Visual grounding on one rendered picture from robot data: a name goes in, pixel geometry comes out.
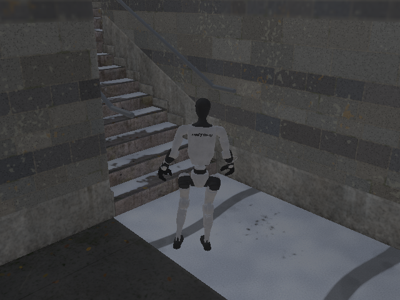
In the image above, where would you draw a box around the right robot upper arm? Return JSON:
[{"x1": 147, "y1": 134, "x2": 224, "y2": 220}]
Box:
[{"x1": 215, "y1": 126, "x2": 231, "y2": 159}]

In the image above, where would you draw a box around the left robot hand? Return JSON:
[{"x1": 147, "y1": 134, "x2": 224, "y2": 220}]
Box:
[{"x1": 158, "y1": 167, "x2": 172, "y2": 181}]

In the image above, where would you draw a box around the robot left shin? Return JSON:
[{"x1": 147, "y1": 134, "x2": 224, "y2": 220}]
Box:
[{"x1": 176, "y1": 198, "x2": 187, "y2": 241}]

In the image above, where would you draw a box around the robot left forearm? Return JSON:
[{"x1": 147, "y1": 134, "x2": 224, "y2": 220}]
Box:
[{"x1": 161, "y1": 149, "x2": 174, "y2": 171}]

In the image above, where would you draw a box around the robot head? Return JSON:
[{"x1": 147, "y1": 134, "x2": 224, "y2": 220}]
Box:
[{"x1": 192, "y1": 98, "x2": 213, "y2": 128}]

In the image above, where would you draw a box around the left robot upper arm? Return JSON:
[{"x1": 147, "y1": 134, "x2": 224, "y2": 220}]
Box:
[{"x1": 169, "y1": 124, "x2": 189, "y2": 159}]

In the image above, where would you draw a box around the robot right forearm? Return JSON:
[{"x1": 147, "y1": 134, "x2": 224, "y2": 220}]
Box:
[{"x1": 224, "y1": 150, "x2": 234, "y2": 168}]

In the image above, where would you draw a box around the right robot hand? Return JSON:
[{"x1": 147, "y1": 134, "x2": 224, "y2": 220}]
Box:
[{"x1": 220, "y1": 165, "x2": 234, "y2": 176}]

